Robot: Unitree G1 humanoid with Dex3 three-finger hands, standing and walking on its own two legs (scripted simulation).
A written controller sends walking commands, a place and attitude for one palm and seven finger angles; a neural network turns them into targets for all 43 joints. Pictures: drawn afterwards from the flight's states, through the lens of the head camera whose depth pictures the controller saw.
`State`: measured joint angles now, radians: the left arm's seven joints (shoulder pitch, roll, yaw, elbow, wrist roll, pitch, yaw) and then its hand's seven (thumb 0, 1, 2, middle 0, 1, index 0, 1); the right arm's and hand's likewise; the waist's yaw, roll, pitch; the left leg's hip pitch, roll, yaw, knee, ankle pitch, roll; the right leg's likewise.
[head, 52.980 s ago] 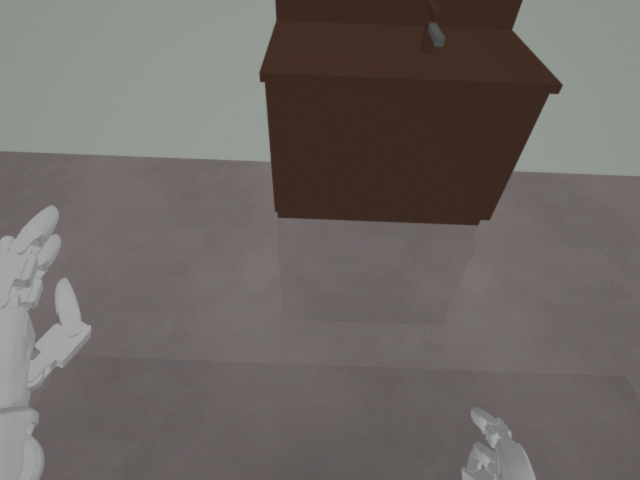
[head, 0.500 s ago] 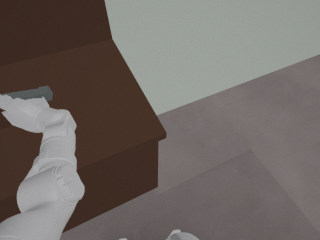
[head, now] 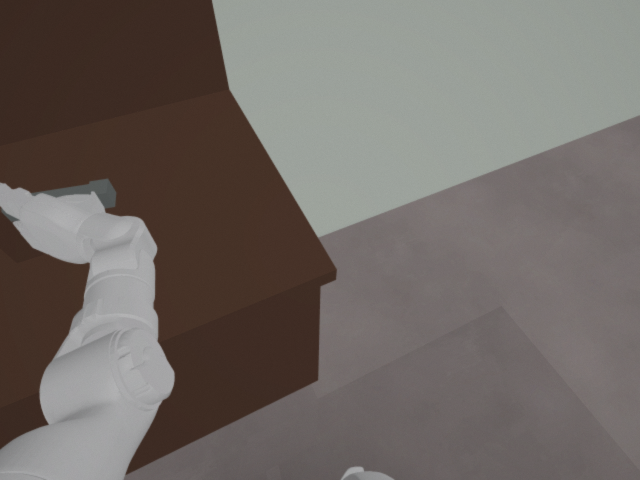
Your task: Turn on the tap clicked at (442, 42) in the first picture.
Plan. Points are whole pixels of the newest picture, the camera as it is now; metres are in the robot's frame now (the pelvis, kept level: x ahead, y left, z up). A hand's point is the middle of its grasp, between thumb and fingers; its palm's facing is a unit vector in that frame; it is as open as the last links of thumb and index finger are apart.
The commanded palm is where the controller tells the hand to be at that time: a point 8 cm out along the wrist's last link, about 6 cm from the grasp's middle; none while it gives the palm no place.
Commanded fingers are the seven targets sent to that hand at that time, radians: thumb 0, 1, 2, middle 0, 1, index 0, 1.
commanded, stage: lift the hand up off the lever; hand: left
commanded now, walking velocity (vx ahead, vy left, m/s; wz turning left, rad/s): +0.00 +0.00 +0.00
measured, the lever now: (102, 194) +0.50 +0.25 +0.07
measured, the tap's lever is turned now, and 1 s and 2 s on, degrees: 78 82 82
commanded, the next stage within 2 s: draw the hand back beside the body in 0.34 s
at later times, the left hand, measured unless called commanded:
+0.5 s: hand (95, 198) +0.47 +0.25 +0.10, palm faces +0.87 -0.48 -0.12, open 7.8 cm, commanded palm +0.42 +0.28 +0.15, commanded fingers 0.00 0.90 0.90 -0.15 -0.16 -0.15 -0.16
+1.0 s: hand (15, 233) +0.35 +0.26 +0.18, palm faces +0.37 -0.90 -0.24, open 7.7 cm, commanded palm +0.30 +0.30 +0.17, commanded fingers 0.00 0.90 0.90 -0.18 -0.24 -0.18 -0.24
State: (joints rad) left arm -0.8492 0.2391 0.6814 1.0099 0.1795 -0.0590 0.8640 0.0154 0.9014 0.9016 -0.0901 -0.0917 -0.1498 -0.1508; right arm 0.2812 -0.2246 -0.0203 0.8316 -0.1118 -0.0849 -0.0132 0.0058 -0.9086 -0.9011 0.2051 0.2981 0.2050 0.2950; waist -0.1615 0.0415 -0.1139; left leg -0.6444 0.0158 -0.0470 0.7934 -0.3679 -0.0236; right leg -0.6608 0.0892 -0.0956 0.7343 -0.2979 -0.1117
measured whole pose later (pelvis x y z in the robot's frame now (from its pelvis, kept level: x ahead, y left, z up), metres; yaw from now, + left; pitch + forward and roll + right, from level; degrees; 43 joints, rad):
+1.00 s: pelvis +0.01 +0.02 +0.03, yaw -1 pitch -2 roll +0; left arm -0.23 0.33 0.21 0.38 -0.08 -0.16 0.16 0.01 0.90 0.90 -0.20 -0.22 -0.17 -0.21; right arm 0.17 -0.27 0.00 0.72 0.04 -0.04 -0.07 0.01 -0.91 -0.90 0.20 0.30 0.20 0.29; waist 0.01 0.07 0.00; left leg -0.18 -0.02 -0.01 0.47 -0.26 0.01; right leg -0.22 0.06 -0.04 0.46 -0.21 -0.07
